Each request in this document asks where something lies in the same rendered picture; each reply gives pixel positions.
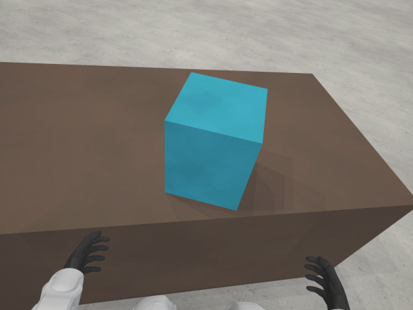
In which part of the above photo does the pedestal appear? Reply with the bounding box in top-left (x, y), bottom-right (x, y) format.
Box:
top-left (0, 62), bottom-right (413, 310)

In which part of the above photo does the robot left hand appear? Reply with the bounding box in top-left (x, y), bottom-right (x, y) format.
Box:
top-left (63, 231), bottom-right (110, 275)

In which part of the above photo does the left robot forearm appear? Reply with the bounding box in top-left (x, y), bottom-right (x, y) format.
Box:
top-left (31, 268), bottom-right (84, 310)

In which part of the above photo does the robot left thigh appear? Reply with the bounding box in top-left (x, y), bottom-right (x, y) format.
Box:
top-left (133, 295), bottom-right (177, 310)

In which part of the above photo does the robot right hand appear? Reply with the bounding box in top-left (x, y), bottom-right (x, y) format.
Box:
top-left (305, 256), bottom-right (350, 310)

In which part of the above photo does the carton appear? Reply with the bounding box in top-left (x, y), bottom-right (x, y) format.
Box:
top-left (165, 72), bottom-right (268, 211)

